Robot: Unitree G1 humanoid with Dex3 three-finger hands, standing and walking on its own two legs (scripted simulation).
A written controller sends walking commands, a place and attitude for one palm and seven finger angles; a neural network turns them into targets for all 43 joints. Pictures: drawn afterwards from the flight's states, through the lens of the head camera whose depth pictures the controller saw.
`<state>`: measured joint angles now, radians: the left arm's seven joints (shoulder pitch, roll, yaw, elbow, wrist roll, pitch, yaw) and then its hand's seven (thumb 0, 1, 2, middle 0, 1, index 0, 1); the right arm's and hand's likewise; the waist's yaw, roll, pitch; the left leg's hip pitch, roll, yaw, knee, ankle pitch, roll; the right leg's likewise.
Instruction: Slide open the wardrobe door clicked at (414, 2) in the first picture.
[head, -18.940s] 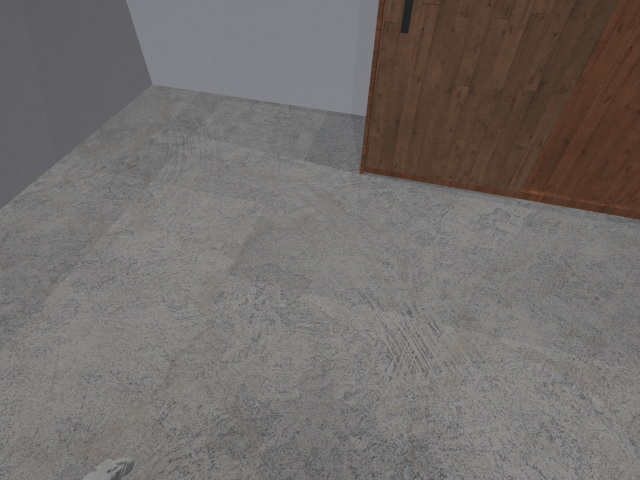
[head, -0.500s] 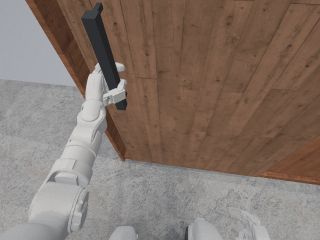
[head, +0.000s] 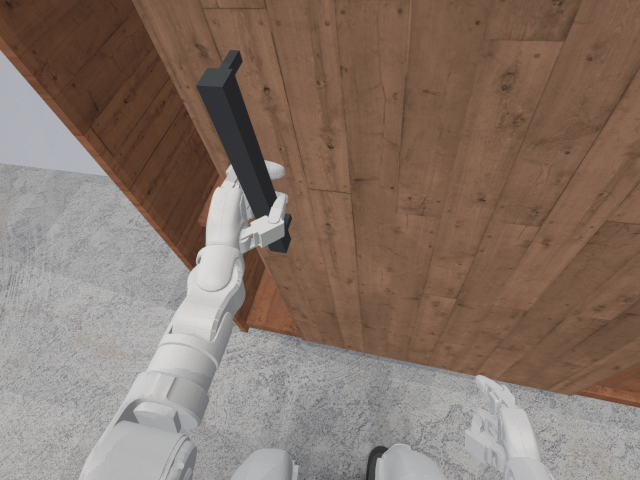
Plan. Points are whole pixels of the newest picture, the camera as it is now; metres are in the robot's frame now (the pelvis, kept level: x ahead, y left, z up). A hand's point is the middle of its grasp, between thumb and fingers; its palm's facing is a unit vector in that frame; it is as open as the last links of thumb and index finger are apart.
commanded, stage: step sideways, sliding the door along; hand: left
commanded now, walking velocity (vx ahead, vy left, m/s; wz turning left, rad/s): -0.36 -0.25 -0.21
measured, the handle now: (261, 170) +0.45 +0.12 +0.11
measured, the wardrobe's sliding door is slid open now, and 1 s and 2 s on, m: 0.20 0.49 0.49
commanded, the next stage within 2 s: stop walking and hold the door there in 1.10 s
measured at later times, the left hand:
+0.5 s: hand (417, 241) +0.37 -0.07 +0.07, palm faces +0.04 -0.99 -0.17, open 6.5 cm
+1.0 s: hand (536, 252) +0.36 -0.20 +0.07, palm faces +0.19 -0.97 -0.15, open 6.5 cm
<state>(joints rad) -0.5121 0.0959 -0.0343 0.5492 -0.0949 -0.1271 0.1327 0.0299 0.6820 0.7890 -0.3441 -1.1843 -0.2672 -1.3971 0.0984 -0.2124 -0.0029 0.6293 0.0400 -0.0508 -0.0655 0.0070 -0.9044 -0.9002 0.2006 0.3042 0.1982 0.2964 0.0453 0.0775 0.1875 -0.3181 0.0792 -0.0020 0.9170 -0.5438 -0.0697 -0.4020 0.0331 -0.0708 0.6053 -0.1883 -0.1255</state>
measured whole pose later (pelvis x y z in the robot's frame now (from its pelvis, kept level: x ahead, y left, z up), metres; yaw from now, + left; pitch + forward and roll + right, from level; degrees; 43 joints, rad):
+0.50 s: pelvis -0.04 -0.16 +0.01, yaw -5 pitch +1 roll +3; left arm -0.47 0.13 0.02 0.52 -0.08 -0.12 0.15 0.02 0.69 0.80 -0.30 -1.20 -0.22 -1.40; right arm 0.14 -0.22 -0.01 0.67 0.02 -0.04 -0.10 0.01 -0.90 -0.90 0.20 0.30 0.20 0.30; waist 0.03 0.05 0.17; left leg -0.33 0.09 0.06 0.85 -0.55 -0.05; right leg -0.39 -0.01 -0.01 0.59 -0.21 -0.05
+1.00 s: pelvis -0.07 -0.34 +0.01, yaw -4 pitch +1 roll +2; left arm -0.56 0.21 0.09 0.56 -0.14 -0.08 0.20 0.02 0.69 0.84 -0.27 -1.13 -0.20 -1.40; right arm 0.14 -0.25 -0.02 0.64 0.03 -0.06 -0.10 0.01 -0.90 -0.90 0.20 0.30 0.20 0.30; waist 0.03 0.03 0.21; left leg -0.26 0.06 0.13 0.56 -0.22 -0.04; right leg -0.40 0.03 -0.10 0.57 -0.15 -0.09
